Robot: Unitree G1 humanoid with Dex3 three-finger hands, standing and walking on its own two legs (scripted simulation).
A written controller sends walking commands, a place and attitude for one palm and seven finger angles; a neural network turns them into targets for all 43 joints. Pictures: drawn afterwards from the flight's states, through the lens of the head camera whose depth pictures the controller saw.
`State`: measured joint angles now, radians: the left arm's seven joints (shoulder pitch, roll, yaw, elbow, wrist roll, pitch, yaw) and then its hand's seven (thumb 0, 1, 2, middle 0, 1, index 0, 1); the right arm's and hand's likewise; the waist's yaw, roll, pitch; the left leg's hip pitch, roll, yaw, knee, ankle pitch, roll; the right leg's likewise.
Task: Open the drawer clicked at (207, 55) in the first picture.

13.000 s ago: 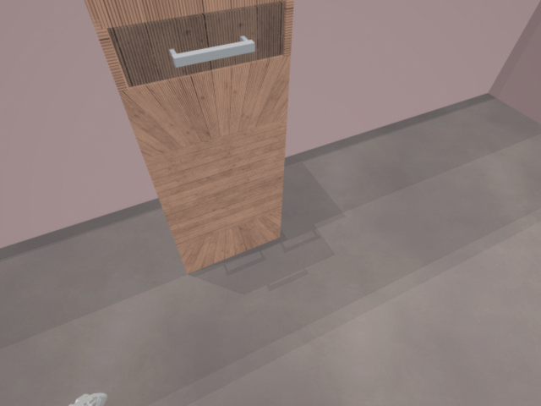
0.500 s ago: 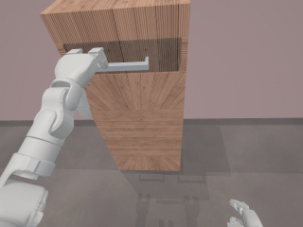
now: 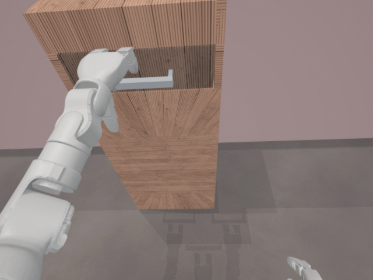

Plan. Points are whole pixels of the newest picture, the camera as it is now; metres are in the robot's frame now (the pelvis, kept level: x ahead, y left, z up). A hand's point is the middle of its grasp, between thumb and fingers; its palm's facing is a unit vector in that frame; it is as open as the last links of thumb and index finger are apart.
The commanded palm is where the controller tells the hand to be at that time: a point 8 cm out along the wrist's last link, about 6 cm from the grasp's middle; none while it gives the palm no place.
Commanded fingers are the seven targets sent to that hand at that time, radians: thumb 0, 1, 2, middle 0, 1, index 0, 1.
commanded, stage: move the hooked fingers above the handle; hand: left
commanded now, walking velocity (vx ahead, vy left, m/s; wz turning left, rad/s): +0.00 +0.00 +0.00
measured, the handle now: (137, 78) +0.56 +0.16 +0.14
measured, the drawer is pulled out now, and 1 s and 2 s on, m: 0.00 0.00 0.00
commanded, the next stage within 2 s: none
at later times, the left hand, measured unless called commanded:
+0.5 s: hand (129, 72) +0.51 +0.15 +0.19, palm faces +0.05 -0.05 -1.00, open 13.8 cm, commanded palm +0.47 +0.18 +0.25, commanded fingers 0.00 -0.50 0.30 -0.30 -1.20 -0.30 -1.20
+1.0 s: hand (122, 69) +0.50 +0.16 +0.20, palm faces +0.05 -0.02 -1.00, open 13.8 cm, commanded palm +0.48 +0.17 +0.25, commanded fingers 0.00 -0.50 0.30 -0.30 -1.20 -0.30 -1.20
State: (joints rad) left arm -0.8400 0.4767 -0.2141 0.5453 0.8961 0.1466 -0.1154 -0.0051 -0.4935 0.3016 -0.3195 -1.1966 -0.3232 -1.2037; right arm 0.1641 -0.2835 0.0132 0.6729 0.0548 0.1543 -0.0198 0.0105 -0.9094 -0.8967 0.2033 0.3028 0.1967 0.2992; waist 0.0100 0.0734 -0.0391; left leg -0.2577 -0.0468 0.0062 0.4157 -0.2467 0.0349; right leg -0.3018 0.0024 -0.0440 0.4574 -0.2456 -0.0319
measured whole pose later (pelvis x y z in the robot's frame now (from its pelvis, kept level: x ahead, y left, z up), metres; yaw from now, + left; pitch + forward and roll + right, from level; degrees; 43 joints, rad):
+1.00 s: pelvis +0.00 +0.00 +0.00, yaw -1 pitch +8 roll +1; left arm -1.10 0.45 -0.20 0.94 0.96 0.15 -0.04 0.00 -0.49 0.30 -0.32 -1.20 -0.32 -1.20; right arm 0.20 -0.27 0.01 0.69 0.05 0.15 -0.04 0.01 -0.91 -0.90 0.20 0.30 0.20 0.30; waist -0.05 0.06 -0.08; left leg -0.33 -0.04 0.02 0.44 -0.26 0.04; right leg -0.37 0.01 -0.03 0.48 -0.25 -0.03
